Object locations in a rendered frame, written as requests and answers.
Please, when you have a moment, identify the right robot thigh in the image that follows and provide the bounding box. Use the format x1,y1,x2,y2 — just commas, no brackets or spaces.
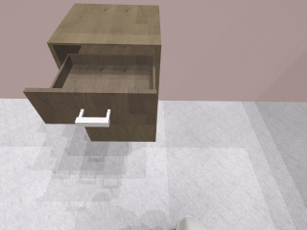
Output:
176,218,206,230

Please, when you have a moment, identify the handle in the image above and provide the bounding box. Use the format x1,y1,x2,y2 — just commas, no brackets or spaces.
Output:
75,109,111,127

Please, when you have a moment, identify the drawer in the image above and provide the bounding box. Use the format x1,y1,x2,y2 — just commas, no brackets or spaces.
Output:
23,54,157,126

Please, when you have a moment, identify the cabinet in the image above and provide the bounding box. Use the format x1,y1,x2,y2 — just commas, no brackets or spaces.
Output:
47,3,161,142

